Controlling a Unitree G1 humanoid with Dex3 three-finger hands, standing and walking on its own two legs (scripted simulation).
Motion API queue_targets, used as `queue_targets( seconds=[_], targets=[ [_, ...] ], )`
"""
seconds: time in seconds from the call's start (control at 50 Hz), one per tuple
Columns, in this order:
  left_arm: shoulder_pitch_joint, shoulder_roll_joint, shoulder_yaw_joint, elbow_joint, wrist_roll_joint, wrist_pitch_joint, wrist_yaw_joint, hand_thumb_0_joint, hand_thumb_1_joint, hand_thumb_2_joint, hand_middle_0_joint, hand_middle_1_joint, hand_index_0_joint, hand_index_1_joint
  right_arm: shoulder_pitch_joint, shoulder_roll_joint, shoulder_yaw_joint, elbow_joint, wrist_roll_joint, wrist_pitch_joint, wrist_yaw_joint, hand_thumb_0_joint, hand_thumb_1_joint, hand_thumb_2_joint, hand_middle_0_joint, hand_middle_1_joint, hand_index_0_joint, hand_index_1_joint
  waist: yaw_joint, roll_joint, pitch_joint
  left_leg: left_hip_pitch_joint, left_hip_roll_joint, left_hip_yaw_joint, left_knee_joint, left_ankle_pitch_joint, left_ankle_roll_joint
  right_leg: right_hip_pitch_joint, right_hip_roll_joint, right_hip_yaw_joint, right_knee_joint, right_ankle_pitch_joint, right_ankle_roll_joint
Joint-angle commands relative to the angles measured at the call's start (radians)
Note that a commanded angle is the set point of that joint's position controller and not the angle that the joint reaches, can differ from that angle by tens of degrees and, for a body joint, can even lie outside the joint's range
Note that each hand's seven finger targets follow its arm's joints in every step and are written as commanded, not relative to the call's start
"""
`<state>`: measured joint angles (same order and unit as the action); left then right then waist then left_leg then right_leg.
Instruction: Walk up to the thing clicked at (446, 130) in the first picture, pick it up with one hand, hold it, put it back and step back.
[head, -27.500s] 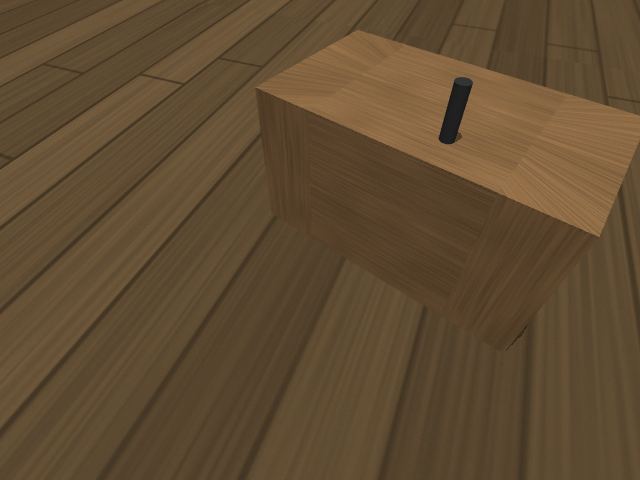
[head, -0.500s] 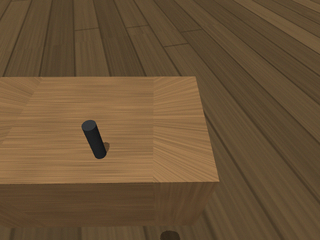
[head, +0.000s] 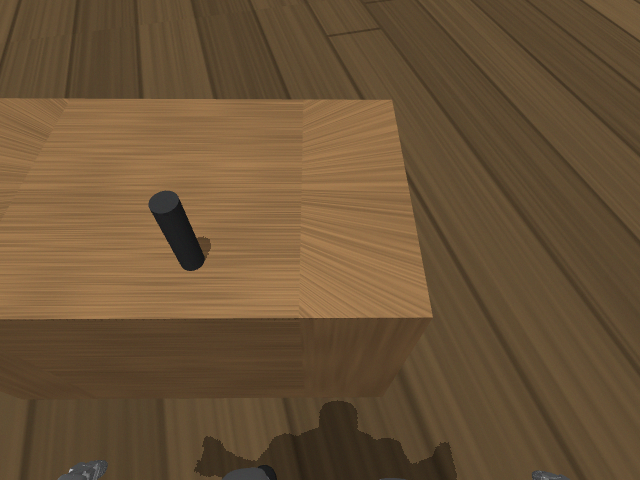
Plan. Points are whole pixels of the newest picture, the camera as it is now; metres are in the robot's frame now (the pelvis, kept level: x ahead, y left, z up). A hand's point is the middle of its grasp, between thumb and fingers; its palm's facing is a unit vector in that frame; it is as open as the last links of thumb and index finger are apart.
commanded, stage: step back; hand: left
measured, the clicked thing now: (179, 234) +0.48 +0.27 -0.08
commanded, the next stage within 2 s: none
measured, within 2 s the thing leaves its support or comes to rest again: neither
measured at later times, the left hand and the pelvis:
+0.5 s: hand out of the picture +0.02 +0.24 -0.15, palm faces +0.09 -0.92 -0.39, open 7.4 cm; pelvis -0.09 -0.02 -0.02, yaw +6 degrees
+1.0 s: hand out of the picture -0.20 +0.26 -0.16, palm faces +0.00 -0.90 -0.43, open 7.4 cm; pelvis -0.25 -0.02 -0.02, yaw +0 degrees
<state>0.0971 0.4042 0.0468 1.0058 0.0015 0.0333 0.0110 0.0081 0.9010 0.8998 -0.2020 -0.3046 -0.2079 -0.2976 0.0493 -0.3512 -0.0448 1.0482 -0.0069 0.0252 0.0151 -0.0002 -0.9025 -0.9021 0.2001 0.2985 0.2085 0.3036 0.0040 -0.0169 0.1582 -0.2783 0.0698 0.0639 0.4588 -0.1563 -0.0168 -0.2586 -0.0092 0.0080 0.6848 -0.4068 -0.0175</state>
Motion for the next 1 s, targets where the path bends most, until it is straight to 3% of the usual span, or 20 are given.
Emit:
queue_targets(
  seconds=[0.0,0.04,0.06,0.08,0.12,0.18,0.24,0.38,0.46,0.5,0.52,0.56,0.58,0.66,0.8,0.88,0.92,0.94,0.96,0.98],
  targets=[
    [0.167,0.138,0.047,-0.051,0.002,0.006,-0.001,0.000,0.900,0.900,-0.200,-0.300,-0.200,-0.300,-0.056,-0.290,-0.074,-0.122,-0.009,0.005,-0.027,0.000,-0.900,-0.900,0.200,0.300,0.200,0.300,0.040,0.238,-0.275,0.085,0.241,-0.162,0.021,0.332,0.228,0.049,-0.013,0.011,0.028,-0.015,-0.027],
    [0.171,0.182,0.061,-0.058,0.017,-0.010,0.007,0.000,0.900,0.900,-0.200,-0.300,-0.200,-0.300,-0.095,-0.235,-0.056,-0.142,0.012,0.024,-0.023,0.000,-0.900,-0.900,0.200,0.300,0.200,0.300,0.065,0.054,-0.204,0.011,0.080,-0.083,0.214,0.136,0.106,0.041,-0.102,0.118,-0.297,0.333,0.005],
    [0.141,0.264,0.086,-0.081,0.026,-0.019,0.012,0.000,0.900,0.900,-0.200,-0.300,-0.200,-0.300,-0.091,-0.177,-0.036,-0.164,0.024,0.027,-0.025,0.000,-0.900,-0.900,0.200,0.300,0.200,0.300,0.052,-0.158,-0.163,-0.120,-0.083,-0.080,0.330,-0.143,0.056,0.067,-0.209,0.301,-0.365,0.553,-0.008],
    [0.096,0.301,0.094,-0.102,0.033,-0.020,0.016,0.000,0.900,0.900,-0.200,-0.300,-0.200,-0.300,-0.062,-0.155,-0.029,-0.162,0.018,0.038,-0.033,0.000,-0.900,-0.900,0.200,0.300,0.200,0.300,0.037,-0.178,-0.117,-0.208,-0.165,-0.150,0.441,-0.440,0.038,0.055,-0.278,0.356,-0.369,0.648,-0.063],
    [-0.001,0.302,0.095,-0.153,0.047,-0.027,0.018,0.000,0.900,0.900,-0.200,-0.300,-0.200,-0.300,0.035,-0.188,-0.045,-0.134,0.015,0.042,-0.044,0.000,-0.900,-0.900,0.200,0.300,0.200,0.300,-0.004,-0.168,-0.135,-0.182,-0.153,-0.219,0.648,-0.470,0.050,-0.019,-0.334,0.356,-0.328,0.733,-0.193],
    [-0.094,0.214,0.080,-0.190,0.035,-0.029,0.017,0.000,0.900,0.900,-0.200,-0.300,-0.200,-0.300,0.097,-0.245,-0.046,-0.112,0.027,0.031,-0.042,0.000,-0.900,-0.900,0.200,0.300,0.200,0.300,-0.055,-0.139,-0.171,-0.195,-0.167,-0.241,0.707,-0.305,0.027,0.053,-0.182,0.159,-0.266,0.680,-0.119],
    [-0.007,0.187,0.080,-0.213,0.030,-0.028,0.024,0.000,0.900,0.900,-0.200,-0.300,-0.200,-0.300,0.104,-0.241,-0.033,-0.141,0.011,0.021,-0.054,0.000,-0.900,-0.900,0.200,0.300,0.200,0.300,0.001,-0.096,-0.243,-0.275,-0.159,-0.224,0.719,-0.313,0.008,0.246,-0.260,0.191,-0.195,0.783,-0.198],
    [0.111,0.193,0.093,-0.225,0.014,-0.014,0.040,0.000,0.900,0.900,-0.200,-0.300,-0.200,-0.300,0.069,-0.220,-0.022,-0.198,-0.009,-0.001,-0.052,0.000,-0.900,-0.900,0.200,0.300,0.200,0.300,0.074,-0.135,-0.248,-0.261,-0.102,-0.155,0.415,-0.366,0.008,0.394,-0.302,0.194,-0.122,0.932,-0.215],
    [0.014,0.227,0.095,-0.269,0.013,-0.011,0.028,0.000,0.900,0.900,-0.200,-0.300,-0.200,-0.300,0.170,-0.226,-0.040,-0.173,-0.011,0.002,-0.039,0.000,-0.900,-0.900,0.200,0.300,0.200,0.300,0.013,-0.140,-0.278,-0.061,-0.086,-0.084,0.253,-0.288,0.030,0.214,-0.282,0.150,-0.114,0.747,-0.182],
    [-0.047,0.245,0.092,-0.286,0.011,-0.008,0.021,0.000,0.900,0.900,-0.200,-0.300,-0.200,-0.300,0.233,-0.236,-0.056,-0.156,-0.016,0.003,-0.031,0.000,-0.900,-0.900,0.200,0.300,0.200,0.300,-0.040,-0.111,-0.284,0.067,-0.081,-0.057,0.135,-0.101,0.050,0.071,-0.266,0.123,-0.096,0.545,-0.139],
    [-0.036,0.219,0.085,-0.291,0.010,-0.005,0.018,0.000,0.900,0.900,-0.200,-0.300,-0.200,-0.300,0.225,-0.252,-0.063,-0.161,-0.019,0.001,-0.030,0.000,-0.900,-0.900,0.200,0.300,0.200,0.300,-0.040,-0.024,-0.267,0.080,-0.026,-0.140,0.054,0.026,0.080,0.015,-0.207,0.093,-0.042,0.406,-0.097],
    [-0.077,0.170,0.083,-0.299,0.001,0.001,0.024,0.000,0.900,0.900,-0.200,-0.300,-0.200,-0.300,0.139,-0.377,-0.085,-0.199,-0.028,0.001,-0.019,0.000,-0.900,-0.900,0.200,0.300,0.200,0.300,-0.057,0.307,-0.206,0.021,0.280,-0.543,-0.129,0.218,0.293,-0.179,0.094,-0.008,0.334,-0.230,0.001],
    [-0.073,0.180,0.093,-0.284,0.016,0.005,0.033,0.000,0.900,0.900,-0.200,-0.300,-0.200,-0.300,0.116,-0.394,-0.089,-0.210,-0.032,-0.001,-0.024,0.000,-0.900,-0.900,0.200,0.300,0.200,0.300,-0.064,0.271,-0.181,-0.057,0.329,-0.614,-0.144,0.213,0.347,-0.163,0.110,0.111,0.498,-0.301,0.012],
    [0.066,0.158,0.092,-0.212,-0.001,0.013,0.025,0.000,0.900,0.900,-0.200,-0.300,-0.200,-0.300,-0.008,-0.262,-0.053,-0.252,-0.036,-0.005,-0.038,0.000,-0.900,-0.900,0.200,0.300,0.200,0.300,0.034,0.132,-0.101,-0.009,0.158,-0.296,-0.090,0.258,0.212,-0.267,0.137,0.180,0.652,-0.104,0.001],
    [0.078,0.145,0.078,-0.225,0.013,-0.011,0.016,0.000,0.900,0.900,-0.200,-0.300,-0.200,-0.300,0.085,-0.257,-0.066,-0.254,-0.015,-0.004,-0.039,0.000,-0.900,-0.900,0.200,0.300,0.200,0.300,-0.034,0.172,-0.200,0.237,0.191,-0.253,-0.018,0.270,0.273,-0.202,0.054,0.107,0.295,-0.105,0.073],
    [0.160,0.158,0.077,-0.188,0.013,-0.022,0.012,0.000,0.900,0.900,-0.200,-0.300,-0.200,-0.300,0.058,-0.290,-0.079,-0.274,-0.025,0.016,-0.030,0.000,-0.900,-0.900,0.200,0.300,0.200,0.300,-0.031,0.216,-0.262,0.188,0.179,-0.255,-0.002,0.095,0.233,-0.044,0.027,0.015,-0.029,-0.041,0.051],
    [0.274,0.158,0.081,-0.135,0.020,-0.024,0.009,0.000,0.900,0.900,-0.200,-0.300,-0.200,-0.300,0.013,-0.312,-0.086,-0.280,-0.015,0.028,-0.027,0.000,-0.900,-0.900,0.200,0.300,0.200,0.300,0.027,0.199,-0.283,0.078,0.178,-0.244,0.016,0.005,0.197,0.102,0.025,-0.029,-0.215,0.100,0.015],
    [0.287,0.182,0.092,-0.125,0.030,-0.027,0.009,0.000,0.900,0.900,-0.200,-0.300,-0.200,-0.300,0.008,-0.289,-0.080,-0.280,-0.009,0.032,-0.023,0.000,-0.900,-0.900,0.200,0.300,0.200,0.300,0.038,0.155,-0.270,-0.021,0.147,-0.232,0.036,-0.087,0.148,0.151,0.017,0.003,-0.219,0.132,-0.007],
    [0.270,0.225,0.105,-0.139,0.043,-0.029,0.008,0.000,0.900,0.900,-0.200,-0.300,-0.200,-0.300,0.018,-0.241,-0.068,-0.282,-0.003,0.033,-0.019,0.000,-0.900,-0.900,0.200,0.300,0.200,0.300,0.036,-0.009,-0.219,-0.158,0.062,-0.182,0.165,-0.221,0.087,0.129,-0.108,0.246,-0.299,0.007,-0.056],
    [0.194,0.315,0.126,-0.184,0.045,-0.028,0.003,0.000,0.900,0.900,-0.200,-0.300,-0.200,-0.300,-0.014,-0.197,-0.058,-0.299,-0.001,0.030,-0.021,0.000,-0.900,-0.900,0.200,0.300,0.200,0.300,0.052,-0.248,-0.131,-0.262,-0.140,-0.101,0.388,-0.374,0.019,-0.013,-0.288,0.503,-0.422,-0.088,-0.163]
  ],
)
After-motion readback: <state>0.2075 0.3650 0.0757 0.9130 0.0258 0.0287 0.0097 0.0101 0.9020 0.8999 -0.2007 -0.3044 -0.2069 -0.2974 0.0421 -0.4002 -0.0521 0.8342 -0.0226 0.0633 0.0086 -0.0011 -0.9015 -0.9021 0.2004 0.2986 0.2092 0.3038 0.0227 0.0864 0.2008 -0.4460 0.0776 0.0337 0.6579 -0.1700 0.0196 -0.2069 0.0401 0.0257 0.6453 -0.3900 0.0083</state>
